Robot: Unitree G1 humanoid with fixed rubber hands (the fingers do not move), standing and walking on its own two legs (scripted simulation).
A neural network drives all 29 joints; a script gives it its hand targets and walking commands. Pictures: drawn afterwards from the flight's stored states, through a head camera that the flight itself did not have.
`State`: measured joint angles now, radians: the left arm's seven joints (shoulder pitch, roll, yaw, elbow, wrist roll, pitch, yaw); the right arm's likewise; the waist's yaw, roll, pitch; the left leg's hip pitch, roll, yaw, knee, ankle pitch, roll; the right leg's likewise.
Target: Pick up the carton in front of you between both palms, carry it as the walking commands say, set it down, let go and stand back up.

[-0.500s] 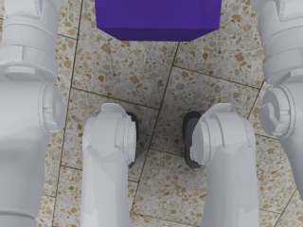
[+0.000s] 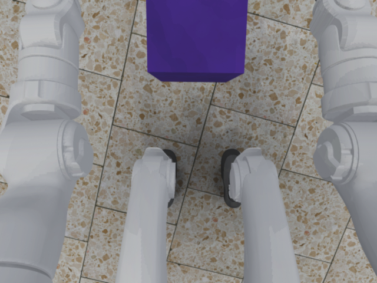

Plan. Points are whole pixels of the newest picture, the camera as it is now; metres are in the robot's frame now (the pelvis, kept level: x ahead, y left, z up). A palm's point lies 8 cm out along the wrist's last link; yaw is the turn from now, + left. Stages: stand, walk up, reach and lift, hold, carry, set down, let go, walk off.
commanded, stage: set down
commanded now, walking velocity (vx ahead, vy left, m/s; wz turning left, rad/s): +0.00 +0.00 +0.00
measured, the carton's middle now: (195, 39) +0.56 +0.02 -0.37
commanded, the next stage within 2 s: let go in 0.38 s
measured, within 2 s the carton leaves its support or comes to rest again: neither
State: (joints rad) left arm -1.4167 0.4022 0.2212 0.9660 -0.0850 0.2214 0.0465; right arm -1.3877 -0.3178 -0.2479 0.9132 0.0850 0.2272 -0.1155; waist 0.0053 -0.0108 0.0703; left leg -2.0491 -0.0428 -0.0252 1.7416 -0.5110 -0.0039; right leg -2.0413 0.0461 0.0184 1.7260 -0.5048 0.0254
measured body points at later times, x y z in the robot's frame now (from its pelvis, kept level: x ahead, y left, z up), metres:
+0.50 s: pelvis +0.03 +0.00 +0.14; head +0.35 +0.01 +0.45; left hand +0.57 +0.23 +0.03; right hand +0.57 -0.18 +0.03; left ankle +0.09 +0.11 -0.46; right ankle +0.10 -0.12 -0.46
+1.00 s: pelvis +0.08 +0.00 +0.24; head +0.27 +0.01 +0.65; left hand +0.40 +0.24 +0.13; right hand +0.41 -0.22 +0.13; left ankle +0.09 +0.11 -0.46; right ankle +0.10 -0.12 -0.46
